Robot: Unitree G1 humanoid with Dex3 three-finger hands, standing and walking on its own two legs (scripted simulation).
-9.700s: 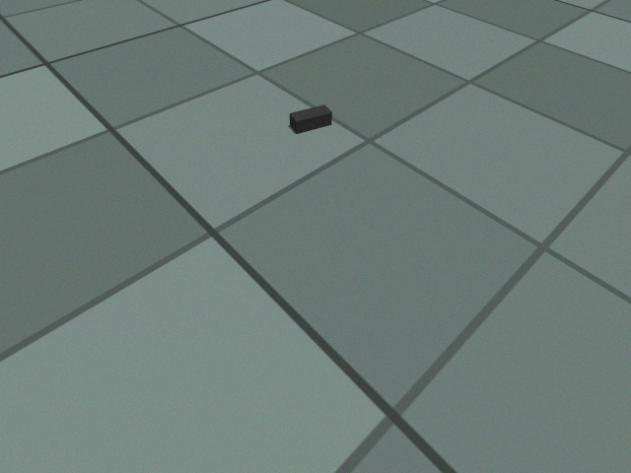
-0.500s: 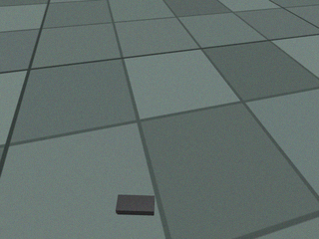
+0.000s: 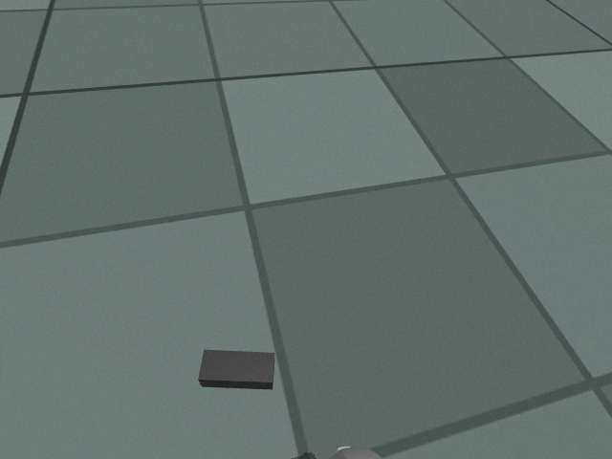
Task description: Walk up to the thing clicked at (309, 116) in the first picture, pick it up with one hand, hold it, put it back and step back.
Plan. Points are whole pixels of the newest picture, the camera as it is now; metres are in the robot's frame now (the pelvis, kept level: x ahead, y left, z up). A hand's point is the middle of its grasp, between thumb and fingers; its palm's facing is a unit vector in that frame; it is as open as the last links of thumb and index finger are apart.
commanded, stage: walk up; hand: left
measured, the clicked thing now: (238, 369) +0.45 +0.16 -0.74
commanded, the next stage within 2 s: stand in 1.94 s
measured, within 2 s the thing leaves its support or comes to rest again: neither
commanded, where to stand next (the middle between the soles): +0.06 -0.08 m, yaw +0 degrees
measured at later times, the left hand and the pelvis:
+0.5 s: hand out of the picture +0.12 +0.15 -0.17, palm faces -0.04 -0.93 -0.36, open 7.4 cm; pelvis +0.02 -0.10 -0.03, yaw -1 degrees
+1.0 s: hand out of the picture +0.08 +0.20 -0.16, palm faces -0.04 -0.92 -0.39, open 7.4 cm; pelvis -0.01 -0.07 -0.01, yaw -1 degrees
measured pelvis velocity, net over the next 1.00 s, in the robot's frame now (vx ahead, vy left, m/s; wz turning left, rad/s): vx -0.01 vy -0.07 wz -0.02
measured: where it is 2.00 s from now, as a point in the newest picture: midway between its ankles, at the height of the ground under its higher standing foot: outside the picture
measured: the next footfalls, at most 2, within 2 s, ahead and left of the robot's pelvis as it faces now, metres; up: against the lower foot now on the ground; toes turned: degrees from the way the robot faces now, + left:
right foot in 0.16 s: +0.07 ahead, -0.23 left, +0.00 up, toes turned -2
left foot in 0.58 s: +0.06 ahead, +0.04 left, +0.00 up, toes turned -2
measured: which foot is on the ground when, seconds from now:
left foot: down 0.00-0.18, up 0.20-0.56, down 0.58-1.00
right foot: up 0.00-0.14, down 0.16-0.62, up 0.64-0.84, down 0.86-1.00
